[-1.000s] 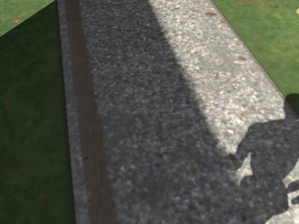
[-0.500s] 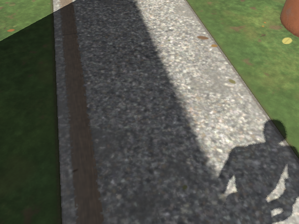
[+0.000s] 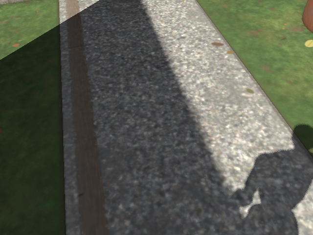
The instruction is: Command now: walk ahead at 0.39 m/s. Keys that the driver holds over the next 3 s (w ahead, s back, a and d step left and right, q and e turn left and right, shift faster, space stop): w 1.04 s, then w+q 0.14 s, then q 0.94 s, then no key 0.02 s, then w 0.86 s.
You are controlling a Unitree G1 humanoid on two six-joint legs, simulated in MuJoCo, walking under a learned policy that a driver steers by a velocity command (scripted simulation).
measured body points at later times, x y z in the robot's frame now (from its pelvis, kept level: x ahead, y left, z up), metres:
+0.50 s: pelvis +0.26 +0.02 -0.01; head +0.29 +0.02 +0.44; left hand +0.21 +0.26 -0.16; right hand +0.38 -0.23 -0.14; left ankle +0.33 +0.07 -0.74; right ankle +0.09 -0.09 -0.64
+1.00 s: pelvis +0.55 -0.02 -0.01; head +0.58 -0.03 +0.43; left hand +0.73 +0.20 -0.13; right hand +0.47 -0.25 -0.16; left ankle +0.35 +0.07 -0.68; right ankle +0.64 -0.09 -0.74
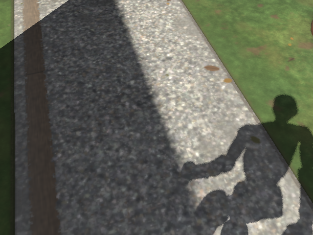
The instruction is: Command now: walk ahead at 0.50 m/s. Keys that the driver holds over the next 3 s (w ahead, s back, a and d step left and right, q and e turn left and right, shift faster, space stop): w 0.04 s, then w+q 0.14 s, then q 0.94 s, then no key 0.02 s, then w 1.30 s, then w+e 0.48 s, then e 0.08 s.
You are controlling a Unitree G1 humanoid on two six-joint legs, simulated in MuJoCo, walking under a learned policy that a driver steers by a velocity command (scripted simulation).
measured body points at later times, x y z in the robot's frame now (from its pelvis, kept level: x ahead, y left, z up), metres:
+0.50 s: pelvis +0.23 +0.02 -0.01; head +0.27 +0.04 +0.44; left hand +0.19 +0.26 -0.16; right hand +0.41 -0.19 -0.13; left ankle +0.33 +0.08 -0.72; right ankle +0.11 -0.08 -0.66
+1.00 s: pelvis +0.28 +0.00 +0.02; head +0.31 +0.01 +0.46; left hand +0.29 +0.30 -0.10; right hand +0.48 -0.22 -0.11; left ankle +0.33 +0.09 -0.72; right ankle +0.34 -0.12 -0.70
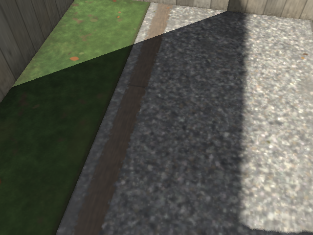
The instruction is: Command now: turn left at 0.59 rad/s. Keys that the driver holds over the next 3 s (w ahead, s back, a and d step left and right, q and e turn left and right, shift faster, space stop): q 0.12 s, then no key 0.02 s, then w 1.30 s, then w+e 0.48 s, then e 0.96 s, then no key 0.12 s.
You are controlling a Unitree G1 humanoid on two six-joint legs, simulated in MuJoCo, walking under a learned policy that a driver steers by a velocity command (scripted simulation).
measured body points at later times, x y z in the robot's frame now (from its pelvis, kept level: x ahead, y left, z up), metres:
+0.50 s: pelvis +0.06 +0.00 +0.01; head +0.07 +0.00 +0.46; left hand -0.01 +0.26 -0.13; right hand +0.26 -0.21 -0.11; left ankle +0.05 +0.11 -0.73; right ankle +0.00 -0.12 -0.74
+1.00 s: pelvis +0.29 +0.04 -0.02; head +0.32 +0.04 +0.43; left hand +0.45 +0.31 -0.11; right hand +0.27 -0.22 -0.16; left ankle +0.07 +0.11 -0.73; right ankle +0.43 -0.01 -0.74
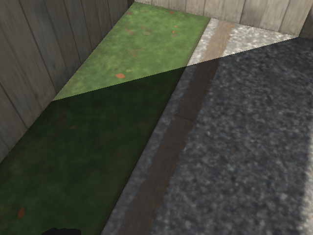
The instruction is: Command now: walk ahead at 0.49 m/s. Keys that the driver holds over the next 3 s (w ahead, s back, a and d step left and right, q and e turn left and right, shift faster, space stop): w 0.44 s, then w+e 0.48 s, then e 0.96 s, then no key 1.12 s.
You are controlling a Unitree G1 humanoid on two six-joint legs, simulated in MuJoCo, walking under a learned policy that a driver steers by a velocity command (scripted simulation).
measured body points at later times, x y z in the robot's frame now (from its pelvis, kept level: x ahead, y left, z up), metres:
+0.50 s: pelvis +0.27 +0.00 +0.02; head +0.31 +0.00 +0.46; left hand +0.21 +0.24 -0.13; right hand +0.47 -0.22 -0.10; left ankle +0.43 +0.10 -0.70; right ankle +0.13 -0.08 -0.72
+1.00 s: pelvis +0.54 +0.00 +0.02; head +0.58 -0.01 +0.46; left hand +0.77 +0.17 -0.10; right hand +0.45 -0.24 -0.13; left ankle +0.44 +0.09 -0.72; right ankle +0.67 -0.14 -0.69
